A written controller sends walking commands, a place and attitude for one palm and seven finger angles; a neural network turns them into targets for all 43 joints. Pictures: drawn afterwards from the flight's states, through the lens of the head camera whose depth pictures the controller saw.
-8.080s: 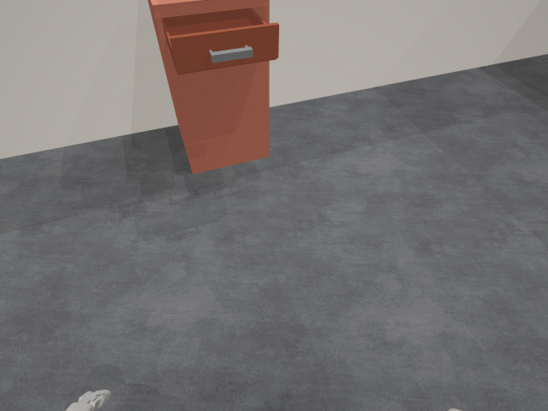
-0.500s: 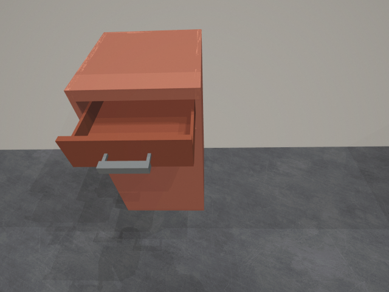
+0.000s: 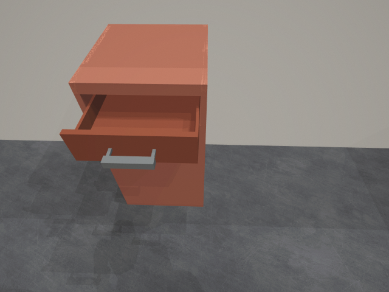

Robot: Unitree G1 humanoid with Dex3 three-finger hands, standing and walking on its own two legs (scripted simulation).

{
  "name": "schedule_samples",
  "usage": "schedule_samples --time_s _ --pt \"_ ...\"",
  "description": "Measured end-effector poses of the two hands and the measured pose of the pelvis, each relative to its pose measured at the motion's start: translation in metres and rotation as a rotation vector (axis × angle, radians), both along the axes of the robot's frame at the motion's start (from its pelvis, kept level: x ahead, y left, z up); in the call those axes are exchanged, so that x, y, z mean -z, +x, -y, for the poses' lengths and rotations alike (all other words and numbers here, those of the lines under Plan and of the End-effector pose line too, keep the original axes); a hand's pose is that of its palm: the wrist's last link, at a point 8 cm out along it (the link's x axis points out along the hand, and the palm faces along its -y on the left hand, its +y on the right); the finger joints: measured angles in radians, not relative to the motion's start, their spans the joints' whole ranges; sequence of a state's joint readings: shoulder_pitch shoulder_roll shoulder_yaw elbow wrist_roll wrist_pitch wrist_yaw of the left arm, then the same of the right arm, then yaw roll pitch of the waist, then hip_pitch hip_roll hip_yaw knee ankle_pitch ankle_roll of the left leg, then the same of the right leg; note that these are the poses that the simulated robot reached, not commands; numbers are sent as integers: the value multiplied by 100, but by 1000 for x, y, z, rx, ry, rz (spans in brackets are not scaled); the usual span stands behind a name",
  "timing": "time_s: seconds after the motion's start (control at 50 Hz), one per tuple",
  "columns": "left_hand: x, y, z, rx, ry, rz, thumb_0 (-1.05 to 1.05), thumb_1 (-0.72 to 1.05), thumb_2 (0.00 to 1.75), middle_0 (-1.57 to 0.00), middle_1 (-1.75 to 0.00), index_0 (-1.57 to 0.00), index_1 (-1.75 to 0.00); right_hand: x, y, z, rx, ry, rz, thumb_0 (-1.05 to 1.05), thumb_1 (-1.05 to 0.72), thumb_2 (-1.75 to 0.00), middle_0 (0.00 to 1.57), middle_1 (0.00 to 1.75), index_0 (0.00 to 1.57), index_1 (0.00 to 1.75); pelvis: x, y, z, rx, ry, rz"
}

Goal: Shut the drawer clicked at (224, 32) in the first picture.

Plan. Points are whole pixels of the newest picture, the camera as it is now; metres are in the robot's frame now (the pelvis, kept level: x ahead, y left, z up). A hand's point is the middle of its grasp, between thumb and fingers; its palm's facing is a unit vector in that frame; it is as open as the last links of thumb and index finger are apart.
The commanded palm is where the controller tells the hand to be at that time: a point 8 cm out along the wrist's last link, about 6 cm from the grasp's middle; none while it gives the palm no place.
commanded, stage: look again from close up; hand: left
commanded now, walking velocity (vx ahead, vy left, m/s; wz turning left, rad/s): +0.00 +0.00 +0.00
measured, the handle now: (130, 156) +0.47 +0.22 -0.06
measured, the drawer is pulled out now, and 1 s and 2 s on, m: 0.18 0.18 0.18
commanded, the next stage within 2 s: shuffle to correct the standing spot in 0.16 s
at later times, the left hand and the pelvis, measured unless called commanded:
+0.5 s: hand out of the picture +0.00 +0.18 -0.18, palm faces +0.08 -0.98 -0.18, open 7.4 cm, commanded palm none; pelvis +0.02 +0.01 -0.01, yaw +0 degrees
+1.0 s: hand out of the picture +0.07 +0.19 -0.18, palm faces +0.06 -0.97 -0.24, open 7.4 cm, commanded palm none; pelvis +0.06 +0.01 -0.01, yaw +0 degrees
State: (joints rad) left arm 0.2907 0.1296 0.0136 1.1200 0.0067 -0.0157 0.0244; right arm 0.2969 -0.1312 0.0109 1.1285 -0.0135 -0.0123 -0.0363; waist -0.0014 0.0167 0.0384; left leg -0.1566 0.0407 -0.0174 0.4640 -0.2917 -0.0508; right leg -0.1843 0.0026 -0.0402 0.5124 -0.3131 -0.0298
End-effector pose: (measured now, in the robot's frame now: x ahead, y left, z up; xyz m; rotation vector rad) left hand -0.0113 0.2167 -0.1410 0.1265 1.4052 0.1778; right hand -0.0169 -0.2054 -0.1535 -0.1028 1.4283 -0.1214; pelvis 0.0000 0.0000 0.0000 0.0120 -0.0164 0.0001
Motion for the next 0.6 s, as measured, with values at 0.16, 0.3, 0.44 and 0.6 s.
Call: schedule_samples --time_s 0.16,0.3,0.44,0.6 --pt "-1 2 -6 -4 7 4 1 91 90 -20 -30 -19 -29 1 0 -8 0 9 -4 0 -91 -89 19 30 20 30 0 1 -5 -1 2 -2" --pt "0 4 -8 -5 7 4 1 91 90 -20 -30 -19 -29 1 2 -8 0 5 -2 0 -91 -89 19 30 20 30 0 3 -6 -1 4 -3" --pt "6 4 -7 -18 -9 -6 1 91 90 -20 -30 -19 -29 4 6 -4 -1 -2 -13 0 -91 -89 19 30 20 30 6 14 -7 -3 3 -5" --pt "18 8 -11 -40 -29 -75 1 91 90 -20 -30 -19 -29 5 25 -6 8 -33 -23 0 -91 -89 19 30 20 30 14 44 -14 5 5 -18"
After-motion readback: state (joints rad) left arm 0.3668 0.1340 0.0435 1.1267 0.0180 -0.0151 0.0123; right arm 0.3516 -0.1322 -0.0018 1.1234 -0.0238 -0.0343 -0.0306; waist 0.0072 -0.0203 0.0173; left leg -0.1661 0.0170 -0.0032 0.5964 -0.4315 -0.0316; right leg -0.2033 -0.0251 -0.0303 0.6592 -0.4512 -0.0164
